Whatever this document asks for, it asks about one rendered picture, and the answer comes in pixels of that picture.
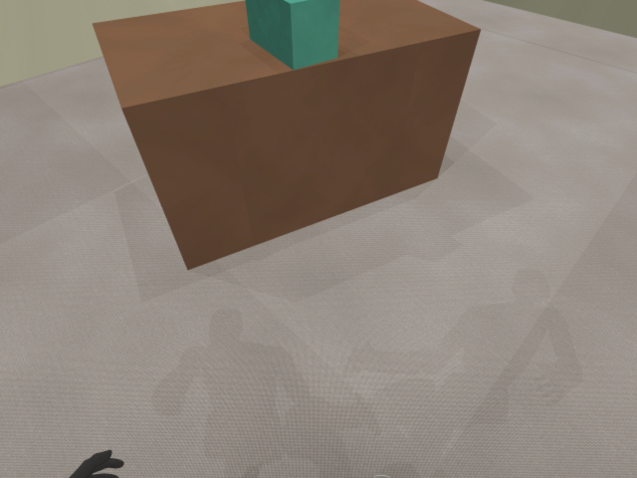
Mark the pedestal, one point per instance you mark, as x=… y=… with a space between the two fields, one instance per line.
x=241 y=149

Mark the left robot hand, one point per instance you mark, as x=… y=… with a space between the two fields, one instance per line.
x=97 y=462

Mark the carton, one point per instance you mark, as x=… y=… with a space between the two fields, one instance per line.
x=299 y=33

